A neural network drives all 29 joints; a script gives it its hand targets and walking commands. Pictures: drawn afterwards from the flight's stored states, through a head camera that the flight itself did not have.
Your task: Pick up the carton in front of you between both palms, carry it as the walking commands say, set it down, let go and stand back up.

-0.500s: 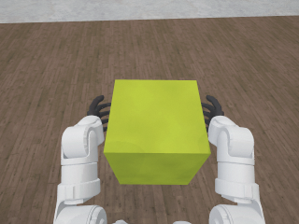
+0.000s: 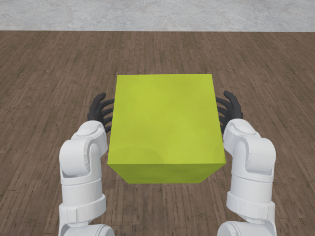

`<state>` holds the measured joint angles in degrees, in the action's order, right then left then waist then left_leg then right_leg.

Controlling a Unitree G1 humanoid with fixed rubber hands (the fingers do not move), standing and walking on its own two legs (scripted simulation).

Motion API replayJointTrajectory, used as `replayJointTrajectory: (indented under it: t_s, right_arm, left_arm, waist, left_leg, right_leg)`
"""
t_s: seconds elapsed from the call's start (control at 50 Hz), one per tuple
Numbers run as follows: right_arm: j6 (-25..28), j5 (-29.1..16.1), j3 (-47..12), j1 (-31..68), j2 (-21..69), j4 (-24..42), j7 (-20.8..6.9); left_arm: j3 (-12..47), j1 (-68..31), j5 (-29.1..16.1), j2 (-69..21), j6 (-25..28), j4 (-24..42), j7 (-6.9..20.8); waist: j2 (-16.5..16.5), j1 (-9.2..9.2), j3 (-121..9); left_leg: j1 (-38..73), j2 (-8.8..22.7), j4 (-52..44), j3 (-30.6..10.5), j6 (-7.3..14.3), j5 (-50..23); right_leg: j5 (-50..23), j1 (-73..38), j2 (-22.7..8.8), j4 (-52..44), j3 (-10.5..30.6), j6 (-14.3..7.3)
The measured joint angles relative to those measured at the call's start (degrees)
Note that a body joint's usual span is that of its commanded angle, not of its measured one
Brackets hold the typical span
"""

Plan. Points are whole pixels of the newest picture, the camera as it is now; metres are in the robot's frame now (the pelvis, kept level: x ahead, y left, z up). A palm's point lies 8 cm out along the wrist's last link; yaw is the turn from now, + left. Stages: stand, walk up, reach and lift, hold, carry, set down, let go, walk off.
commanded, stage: carry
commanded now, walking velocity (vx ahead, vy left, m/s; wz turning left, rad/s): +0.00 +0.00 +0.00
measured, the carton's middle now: (164, 136) +0.36 +0.00 +0.04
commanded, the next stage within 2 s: none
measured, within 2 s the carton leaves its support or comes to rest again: neither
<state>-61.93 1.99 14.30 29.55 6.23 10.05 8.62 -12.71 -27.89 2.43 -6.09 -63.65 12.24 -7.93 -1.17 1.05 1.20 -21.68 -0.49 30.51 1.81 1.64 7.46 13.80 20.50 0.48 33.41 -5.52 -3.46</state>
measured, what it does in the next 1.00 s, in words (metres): walks ahead: right foot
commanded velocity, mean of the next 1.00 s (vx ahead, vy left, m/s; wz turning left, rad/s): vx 0.00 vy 0.00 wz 0.00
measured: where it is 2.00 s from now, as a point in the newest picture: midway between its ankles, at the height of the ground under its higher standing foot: outside the picture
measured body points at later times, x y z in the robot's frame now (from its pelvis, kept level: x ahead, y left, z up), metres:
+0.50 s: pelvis +0.12 +0.00 +0.00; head +0.14 +0.00 +0.45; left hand +0.46 +0.15 +0.11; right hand +0.47 -0.15 +0.11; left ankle +0.04 +0.10 -0.72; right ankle +0.03 -0.08 -0.73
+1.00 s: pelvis +0.19 +0.00 +0.00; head +0.20 +0.00 +0.45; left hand +0.53 +0.15 +0.10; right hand +0.54 -0.15 +0.11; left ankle +0.07 +0.10 -0.73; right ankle +0.12 -0.09 -0.73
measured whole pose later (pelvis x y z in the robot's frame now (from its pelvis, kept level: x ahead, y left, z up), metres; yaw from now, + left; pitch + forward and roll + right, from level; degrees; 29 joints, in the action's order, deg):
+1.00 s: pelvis +0.19 +0.00 +0.00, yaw +0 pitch +6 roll +0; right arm -62.9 2.6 14.2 29.1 5.4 2.0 8.7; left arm -12.3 -25.9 3.6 -6.1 -64.0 5.3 -7.7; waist -0.1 0.1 -5.4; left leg -9.8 0.0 28.5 5.5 1.2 14.6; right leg 11.1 16.5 -0.2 33.9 -6.0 -3.4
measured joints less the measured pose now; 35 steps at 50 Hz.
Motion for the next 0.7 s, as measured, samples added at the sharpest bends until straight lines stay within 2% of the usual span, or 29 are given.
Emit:
replayJointTrajectory:
  t_s: [0.04,0.1,0.12,0.16,0.2,0.28,0.3,0.34,0.42,0.46,0.52,0.58,0.62,0.66,0.7]
  right_arm:
    - [-0.46,1.08,-0.05,-0.77,0.68,-1.64,-0.07]
    - [-0.97,2.23,-0.28,-1.18,1.14,-2.95,-0.09]
    - [-1.00,2.27,-0.32,-1.13,1.06,-2.94,-0.10]
    - [-0.99,2.18,-0.37,-1.02,0.54,-2.98,-0.10]
    - [-0.94,1.78,-0.83,-0.90,-0.55,-4.28,-0.11]
    - [-1.73,0.52,-0.98,-0.73,-2.52,-7.12,-0.09]
    - [-1.84,0.19,-0.88,-0.33,-2.73,-7.31,-0.09]
    - [-1.55,-0.20,-0.30,0.74,-2.44,-7.88,-0.08]
    - [-0.44,1.07,-0.65,1.42,-0.61,-9.07,-0.05]
    - [-0.53,1.78,-0.84,1.43,-0.10,-8.98,-0.06]
    - [-0.94,1.96,-0.75,0.09,-0.57,-8.64,-0.08]
    - [-1.72,1.35,-0.54,-1.33,-1.52,-6.41,-0.08]
    - [-1.61,0.71,0.07,-0.89,-1.52,-5.57,-0.08]
    - [-1.03,0.92,0.08,-0.54,-0.84,-5.99,-0.08]
    - [-0.79,1.71,-0.54,-0.32,-0.10,-6.57,-0.07]
  left_arm:
    - [-0.02,0.49,-0.35,0.61,-0.84,-1.90,0.00]
    - [-0.39,0.49,-0.92,1.11,-1.46,-3.75,0.00]
    - [-0.44,0.30,-0.95,1.11,-1.46,-3.88,-0.01]
    - [-0.39,-0.44,-0.74,1.00,-1.24,-4.65,0.07]
    - [-0.65,-0.68,0.40,0.28,-0.83,-5.86,0.41]
    - [-0.83,-0.29,2.50,-1.38,-0.71,-8.20,0.61]
    - [-0.68,-0.03,2.81,-1.55,-0.68,-7.81,0.61]
    - [-0.39,0.35,2.94,-1.32,-0.61,-6.79,0.45]
    - [-0.70,1.26,1.17,0.61,-0.74,-5.94,0.75]
    - [-0.62,1.23,0.46,1.39,-1.06,-5.96,0.74]
    - [-0.69,0.53,0.50,0.74,-0.84,-8.11,0.69]
    - [-0.41,0.04,1.14,-0.66,-0.50,-8.54,0.67]
    - [0.07,0.32,1.31,-0.88,-0.13,-7.22,0.48]
    - [0.52,0.97,0.92,0.04,0.00,-6.57,0.48]
    - [0.36,1.61,0.02,1.05,-0.21,-6.14,0.45]
  waist:
    - [-0.86,-0.26,-1.91]
    - [0.14,-1.17,-3.47]
    - [0.72,-1.58,-3.71]
    - [1.15,-2.01,-4.37]
    - [2.13,-2.29,-5.46]
    - [1.84,-2.14,-6.39]
    - [1.68,-2.06,-6.09]
    - [1.52,-2.04,-5.86]
    - [0.05,-1.73,-7.01]
    - [0.34,-1.33,-6.84]
    - [1.57,-0.17,-7.34]
    - [1.32,0.15,-6.77]
    - [1.23,0.04,-6.22]
    - [0.76,-0.64,-6.51]
    - [1.18,-1.18,-6.42]
  left_leg:
    - [0.85,-0.73,1.04,0.46,0.40,2.95]
    - [2.10,-1.03,1.63,0.55,1.14,4.41]
    - [2.37,-1.06,1.96,0.47,1.34,4.57]
    - [2.97,-1.45,3.05,0.60,1.33,5.29]
    - [3.09,-1.07,4.65,0.45,0.86,6.33]
    - [4.17,-0.61,2.95,1.16,-0.25,8.41]
    - [4.66,-0.48,0.92,1.42,-0.35,6.96]
    - [5.74,-0.09,-2.04,1.57,-0.33,2.42]
    - [5.93,-0.46,-1.05,2.03,0.93,5.13]
    - [5.67,-0.42,0.93,2.23,1.08,5.43]
    - [4.92,0.23,3.73,2.23,0.18,6.04]
    - [5.90,0.27,0.82,2.76,-0.46,7.15]
    - [7.30,0.45,-2.76,3.38,-0.46,3.96]
    - [7.85,0.06,-3.24,3.58,0.17,5.10]
    - [8.03,0.13,-2.44,3.82,1.17,5.56]
  right_leg:
    - [1.52,-0.53,-0.71,1.43,0.67,0.92]
    - [5.56,-0.56,-0.65,2.73,1.16,1.86]
    - [4.71,-0.67,-0.53,1.89,1.09,2.05]
    - [-1.86,-1.83,-0.80,-1.26,1.06,1.64]
    - [-0.19,-2.90,-0.36,-1.38,0.94,0.64]
    - [0.84,-4.30,-0.14,-1.35,0.99,-0.70]
    - [0.46,-4.65,-0.05,-1.26,0.98,-0.71]
    - [0.46,-5.10,0.29,-0.55,0.88,-0.38]
    - [3.39,-4.62,-0.24,-0.13,1.04,1.26]
    - [0.08,-5.85,-0.43,-4.31,0.78,1.59]
    - [1.32,-6.74,0.17,-4.93,0.75,0.42]
    - [1.17,-6.96,0.04,-4.15,0.43,-0.33]
    - [1.02,-6.81,0.12,-2.83,0.48,-0.02]
    - [1.19,-5.40,-0.41,0.37,0.59,0.82]
    - [6.35,-4.10,-0.52,1.93,0.46,1.68]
